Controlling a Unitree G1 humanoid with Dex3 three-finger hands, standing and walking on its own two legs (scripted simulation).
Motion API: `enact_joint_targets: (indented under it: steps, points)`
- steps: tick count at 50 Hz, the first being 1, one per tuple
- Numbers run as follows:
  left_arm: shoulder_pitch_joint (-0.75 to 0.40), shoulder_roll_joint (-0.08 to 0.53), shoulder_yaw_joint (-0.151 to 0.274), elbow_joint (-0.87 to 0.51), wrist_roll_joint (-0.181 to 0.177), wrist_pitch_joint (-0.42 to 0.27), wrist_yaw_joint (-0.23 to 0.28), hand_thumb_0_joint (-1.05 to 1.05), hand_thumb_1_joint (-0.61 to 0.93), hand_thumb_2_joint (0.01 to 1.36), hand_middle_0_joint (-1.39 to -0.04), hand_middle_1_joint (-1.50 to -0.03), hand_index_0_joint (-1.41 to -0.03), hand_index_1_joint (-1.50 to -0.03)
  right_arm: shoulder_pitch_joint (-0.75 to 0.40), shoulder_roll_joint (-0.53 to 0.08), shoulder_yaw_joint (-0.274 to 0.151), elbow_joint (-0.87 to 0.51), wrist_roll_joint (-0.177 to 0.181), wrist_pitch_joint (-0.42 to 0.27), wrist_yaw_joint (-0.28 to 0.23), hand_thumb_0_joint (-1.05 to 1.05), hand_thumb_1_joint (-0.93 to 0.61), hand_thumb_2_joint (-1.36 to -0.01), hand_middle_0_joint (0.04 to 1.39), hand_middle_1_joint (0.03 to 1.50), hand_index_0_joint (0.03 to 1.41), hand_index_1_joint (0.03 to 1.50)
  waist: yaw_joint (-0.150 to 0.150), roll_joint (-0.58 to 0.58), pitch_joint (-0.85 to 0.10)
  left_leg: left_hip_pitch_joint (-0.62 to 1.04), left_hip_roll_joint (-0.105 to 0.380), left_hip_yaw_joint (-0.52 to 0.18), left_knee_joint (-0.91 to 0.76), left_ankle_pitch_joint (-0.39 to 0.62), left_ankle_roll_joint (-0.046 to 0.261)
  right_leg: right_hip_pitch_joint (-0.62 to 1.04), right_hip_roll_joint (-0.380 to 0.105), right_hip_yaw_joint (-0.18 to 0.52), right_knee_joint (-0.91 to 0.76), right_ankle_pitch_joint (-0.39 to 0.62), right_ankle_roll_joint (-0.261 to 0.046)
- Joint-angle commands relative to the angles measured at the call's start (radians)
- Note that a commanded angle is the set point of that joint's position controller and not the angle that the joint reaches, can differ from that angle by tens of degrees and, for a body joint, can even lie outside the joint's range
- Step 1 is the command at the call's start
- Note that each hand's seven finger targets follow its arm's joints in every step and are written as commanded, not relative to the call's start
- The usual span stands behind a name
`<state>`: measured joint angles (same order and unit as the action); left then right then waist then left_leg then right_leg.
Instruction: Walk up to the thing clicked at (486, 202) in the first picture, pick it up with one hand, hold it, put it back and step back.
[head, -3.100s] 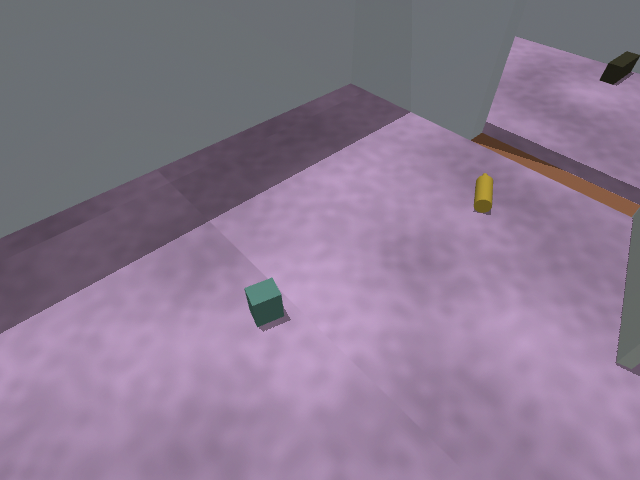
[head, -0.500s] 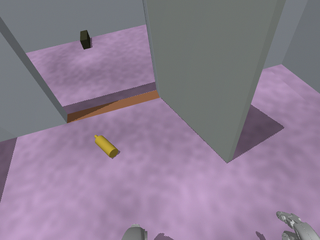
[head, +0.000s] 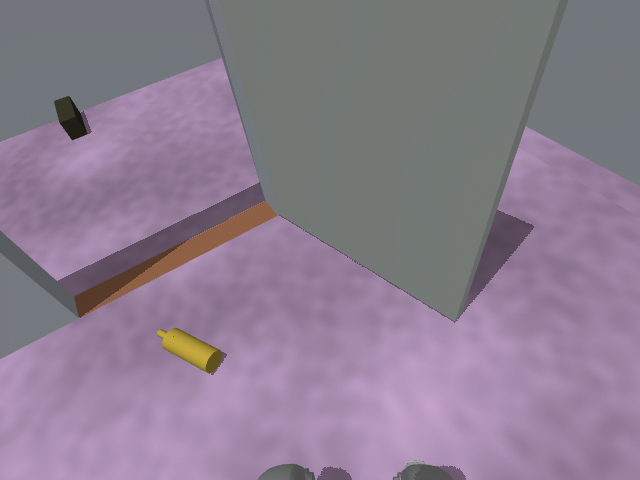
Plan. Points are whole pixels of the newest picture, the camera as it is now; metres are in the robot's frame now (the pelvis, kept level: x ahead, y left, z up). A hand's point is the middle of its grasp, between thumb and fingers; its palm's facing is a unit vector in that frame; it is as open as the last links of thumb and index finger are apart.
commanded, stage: walk up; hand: left
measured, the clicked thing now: (185, 346) +0.67 +0.52 -0.69
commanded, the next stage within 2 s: none
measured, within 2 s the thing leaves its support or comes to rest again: neither
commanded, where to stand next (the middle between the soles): +0.18 +0.45 m, yaw -28 degrees
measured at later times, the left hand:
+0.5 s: hand out of the picture +0.19 +0.54 -0.12, palm faces -0.23 -0.79 -0.57, open 7.4 cm
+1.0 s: hand out of the picture +0.25 +0.80 -0.13, palm faces -0.23 -0.71 -0.67, open 7.4 cm
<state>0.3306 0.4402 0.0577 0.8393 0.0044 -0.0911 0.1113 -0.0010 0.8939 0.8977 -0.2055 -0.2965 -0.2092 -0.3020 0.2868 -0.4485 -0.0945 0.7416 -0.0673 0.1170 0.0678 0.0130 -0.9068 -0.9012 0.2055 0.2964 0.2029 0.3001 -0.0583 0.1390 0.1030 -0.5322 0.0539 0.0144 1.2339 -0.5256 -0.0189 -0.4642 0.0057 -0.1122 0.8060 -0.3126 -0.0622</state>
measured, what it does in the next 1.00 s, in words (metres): steps to the left, turning right: left foot, then right foot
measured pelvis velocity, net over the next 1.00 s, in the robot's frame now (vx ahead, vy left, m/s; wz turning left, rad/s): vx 0.06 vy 0.49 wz -0.34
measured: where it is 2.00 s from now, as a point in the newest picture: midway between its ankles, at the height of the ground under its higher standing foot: outside the picture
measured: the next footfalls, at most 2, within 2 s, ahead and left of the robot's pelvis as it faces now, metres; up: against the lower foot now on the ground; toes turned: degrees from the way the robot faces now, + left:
left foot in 0.28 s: +0.11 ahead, +0.32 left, +0.00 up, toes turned -4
right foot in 0.58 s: +0.15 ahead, +0.17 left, +0.00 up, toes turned -18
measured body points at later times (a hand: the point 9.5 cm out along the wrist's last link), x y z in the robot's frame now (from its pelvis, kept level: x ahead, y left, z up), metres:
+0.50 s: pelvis +0.05 +0.24 +0.00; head +0.09 +0.22 +0.45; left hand +0.20 +0.57 -0.08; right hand +0.03 -0.09 -0.11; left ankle +0.07 +0.32 -0.70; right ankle +0.09 +0.14 -0.65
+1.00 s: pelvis +0.06 +0.49 -0.03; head +0.08 +0.45 +0.42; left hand +0.26 +0.83 -0.09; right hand +0.04 +0.13 -0.14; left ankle +0.11 +0.62 -0.70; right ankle +0.09 +0.25 -0.66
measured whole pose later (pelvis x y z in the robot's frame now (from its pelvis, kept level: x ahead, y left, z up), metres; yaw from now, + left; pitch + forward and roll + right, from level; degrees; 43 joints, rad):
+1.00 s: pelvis +0.06 +0.49 -0.03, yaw -19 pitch -3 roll -1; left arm 0.25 0.50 0.10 0.93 0.03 -0.03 0.13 0.00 0.89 0.90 -0.21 -0.30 -0.21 -0.30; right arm 0.24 -0.50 -0.12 0.72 -0.06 0.09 0.07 0.01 -0.91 -0.90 0.20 0.30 0.20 0.30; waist -0.02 0.09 0.11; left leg -0.46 0.10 0.01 1.08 -0.58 -0.04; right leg -0.69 -0.05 0.19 1.17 -0.48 -0.04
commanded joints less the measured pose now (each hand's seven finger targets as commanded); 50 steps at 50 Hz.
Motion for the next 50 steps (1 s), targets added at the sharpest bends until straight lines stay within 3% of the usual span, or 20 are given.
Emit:
enact_joint_targets:
  steps: [1,11,13,14,15,16,18,21,24,27,29,30,31,35,42,45,46,47,48,50]
  points:
    - [0.061,0.34,0.106,-0.064,0.013,-0.011,0.035,0.0,0.9,0.9,-0.2,-0.3,-0.2,-0.3,-0.04,-0.231,-0.072,-0.112,0.0,-0.035,-0.003,0.0,-0.9,-0.9,0.2,0.3,0.2,0.3,0.022,-0.181,-0.061,-0.177,0.099,-0.136,0.079,0.088,0.004,0.073,-0.299,0.502,-0.382,-0.226,-0.164]
    - [0.045,0.423,0.144,-0.076,0.042,-0.01,0.027,0.0,0.9,0.9,-0.2,-0.3,-0.2,-0.3,-0.057,-0.23,-0.09,-0.126,0.001,-0.043,0.021,0.0,-0.9,-0.9,0.2,0.3,0.2,0.3,0.044,-0.313,-0.11,-0.02,0.058,-0.024,-0.205,-0.027,0.034,-0.048,-0.241,0.476,-0.229,-0.189,-0.161]
    - [-0.05,0.38,0.123,-0.089,0.041,-0.003,0.032,0.0,0.9,0.9,-0.2,-0.3,-0.2,-0.3,0.133,-0.236,-0.11,-0.082,-0.01,-0.057,0.013,0.0,-0.9,-0.9,0.2,0.3,0.2,0.3,-0.087,-0.23,-0.171,0.26,0.029,-0.03,-0.43,0.053,0.033,-0.199,-0.184,0.362,0.027,-0.063,-0.078]
    - [-0.065,0.267,0.086,-0.087,0.03,0.005,0.036,0.0,0.9,0.9,-0.2,-0.3,-0.2,-0.3,0.225,-0.285,-0.125,-0.048,-0.026,-0.067,0.002,0.0,-0.9,-0.9,0.2,0.3,0.2,0.3,-0.155,0.06,-0.139,0.348,0.07,-0.161,-0.713,-0.128,0.041,-0.362,-0.01,0.183,0.351,-0.102,-0.017]
    - [-0.096,0.207,0.06,-0.114,0.012,0.003,0.054,0.0,0.9,0.9,-0.2,-0.3,-0.2,-0.3,0.114,-0.405,-0.14,-0.082,-0.01,-0.074,-0.007,0.0,-0.9,-0.9,0.2,0.3,0.2,0.3,-0.114,0.345,-0.061,0.275,0.282,-0.572,-0.913,-0.032,0.106,-0.555,0.118,0.147,0.512,-0.34,0.018]
    - [-0.112,0.253,0.055,-0.088,0.018,-0.007,0.068,0.0,0.9,0.9,-0.2,-0.3,-0.2,-0.3,-0.005,-0.421,-0.137,-0.096,0.003,-0.081,-0.016,0.0,-0.9,-0.9,0.2,0.3,0.2,0.3,-0.056,0.255,-0.016,0.203,0.347,-0.712,-0.958,-0.045,0.204,-0.507,0.021,0.21,0.565,-0.291,-0.006]
    - [-0.036,0.289,0.072,0.004,-0.009,-0.002,0.05,0.0,0.9,0.9,-0.2,-0.3,-0.2,-0.3,-0.027,-0.292,-0.103,-0.119,-0.007,-0.083,-0.029,0.0,-0.9,-0.9,0.2,0.3,0.2,0.3,-0.034,0.004,-0.02,0.254,0.243,-0.392,-0.762,0.247,0.129,-0.453,-0.012,0.195,0.52,-0.179,0.028]
    - [0.054,0.261,0.063,0.041,-0.024,0.001,0.028,0.0,0.9,0.9,-0.2,-0.3,-0.2,-0.3,-0.06,-0.234,-0.082,-0.12,-0.001,-0.085,-0.035,0.0,-0.9,-0.9,0.2,0.3,0.2,0.3,0.002,0.116,-0.057,0.327,0.198,-0.222,-0.656,0.671,0.186,-0.287,-0.032,0.082,0.367,-0.156,0.036]
    - [0.061,0.214,0.057,0.012,-0.032,0.005,0.023,0.0,0.9,0.9,-0.2,-0.3,-0.2,-0.3,-0.032,-0.203,-0.069,-0.14,-0.015,-0.073,-0.032,0.0,-0.9,-0.9,0.2,0.3,0.2,0.3,-0.003,0.112,-0.087,0.303,0.201,-0.146,-0.624,0.784,0.198,-0.109,-0.039,0.036,0.165,-0.121,0.021]
    - [0.286,0.248,0.09,0.047,-0.023,0.004,0.039,0.0,0.9,0.9,-0.2,-0.3,-0.2,-0.3,-0.139,-0.168,-0.057,-0.204,-0.003,-0.058,-0.022,0.0,-0.9,-0.9,0.2,0.3,0.2,0.3,0.153,-0.053,-0.174,0.088,0.086,0.006,-0.323,0.714,0.076,0.359,-0.041,0.081,-0.26,0.19,-0.013]
    - [0.262,0.349,0.12,-0.031,0.008,0.006,0.059,0.0,0.9,0.9,-0.2,-0.3,-0.2,-0.3,0.021,-0.11,-0.038,-0.197,0.009,-0.051,-0.026,0.0,-0.9,-0.9,0.2,0.3,0.2,0.3,0.109,-0.228,-0.282,-0.27,0.014,-0.086,0.054,-0.09,-0.032,0.625,-0.434,0.693,-0.303,0.153,-0.177]
    - [0.146,0.362,0.12,-0.072,0.001,0.011,0.065,0.0,0.9,0.9,-0.2,-0.3,-0.2,-0.3,0.018,-0.198,-0.072,-0.191,-0.001,-0.033,-0.044,0.0,-0.9,-0.9,0.2,0.3,0.2,0.3,0.087,-0.106,-0.264,-0.244,0.034,-0.178,0.216,-0.103,-0.04,0.438,-0.555,0.817,-0.37,0.086,-0.309]
    - [0.079,0.348,0.115,-0.097,-0.01,0.005,0.068,0.0,0.9,0.9,-0.2,-0.3,-0.2,-0.3,-0.015,-0.229,-0.082,-0.187,-0.003,-0.026,-0.049,0.0,-0.9,-0.9,0.2,0.3,0.2,0.3,0.075,-0.041,-0.196,-0.234,0.068,-0.203,0.287,-0.064,-0.031,0.298,-0.548,0.798,-0.388,0.028,-0.331]
    - [-0.047,0.329,0.106,-0.102,0.022,-0.006,0.046,0.0,0.9,0.9,-0.2,-0.3,-0.2,-0.3,0.032,-0.219,-0.09,-0.137,-0.005,-0.02,-0.01,0.0,-0.9,-0.9,0.2,0.3,0.2,0.3,0.005,-0.166,-0.061,-0.091,0.079,-0.147,0.194,0.104,0.02,-0.03,-0.291,0.425,-0.316,-0.183,-0.168]
    - [-0.02,0.409,0.146,-0.059,0.046,0.003,0.027,0.0,0.9,0.9,-0.2,-0.3,-0.2,-0.3,-0.021,-0.215,-0.096,-0.132,0.004,-0.014,0.013,0.0,-0.9,-0.9,0.2,0.3,0.2,0.3,0.061,-0.33,-0.074,0.023,0.059,-0.002,-0.15,-0.028,0.028,-0.115,-0.234,0.443,-0.289,-0.355,-0.134]
    - [-0.095,0.358,0.126,-0.042,0.043,0.02,0.031,0.0,0.9,0.9,-0.2,-0.3,-0.2,-0.3,0.197,-0.222,-0.111,-0.05,0.001,-0.027,0.01,0.0,-0.9,-0.9,0.2,0.3,0.2,0.3,-0.059,-0.199,-0.167,0.307,-0.012,0.058,-0.456,-0.038,0.044,-0.229,-0.154,0.293,-0.063,-0.297,-0.048]
    - [-0.088,0.256,0.098,-0.032,0.036,0.029,0.031,0.0,0.9,0.9,-0.2,-0.3,-0.2,-0.3,0.253,-0.262,-0.118,-0.032,-0.013,-0.039,0.001,0.0,-0.9,-0.9,0.2,0.3,0.2,0.3,-0.102,0.065,-0.11,0.286,0.084,-0.159,-0.735,-0.261,0.077,-0.346,0.015,0.152,0.289,-0.296,-0.01]
    - [-0.16,0.224,0.081,-0.059,0.019,0.02,0.05,0.0,0.9,0.9,-0.2,-0.3,-0.2,-0.3,0.099,-0.393,-0.129,-0.073,0.009,-0.041,-0.008,0.0,-0.9,-0.9,0.2,0.3,0.2,0.3,-0.077,0.295,-0.024,0.107,0.294,-0.593,-0.946,-0.337,0.184,-0.452,0.111,0.131,0.484,-0.309,0.026]
    - [-0.204,0.274,0.082,-0.046,0.027,0.011,0.056,0.0,0.9,0.9,-0.2,-0.3,-0.2,-0.3,-0.067,-0.406,-0.121,-0.101,0.015,-0.051,-0.016,0.0,-0.9,-0.9,0.2,0.3,0.2,0.3,-0.027,0.151,0.07,-0.028,0.389,-0.742,-1.003,-0.349,0.279,-0.395,0.021,0.176,0.56,-0.24,0.014]
    - [-0.107,0.262,0.088,0.038,-0.004,0.009,0.03,0.0,0.9,0.9,-0.2,-0.3,-0.2,-0.3,-0.102,-0.292,-0.088,-0.086,0.002,-0.073,-0.037,0.0,-0.9,-0.9,0.2,0.3,0.2,0.3,0.018,-0.058,0.07,0.079,0.242,-0.439,-0.832,-0.199,0.184,-0.396,0.004,0.208,0.518,-0.149,0.03]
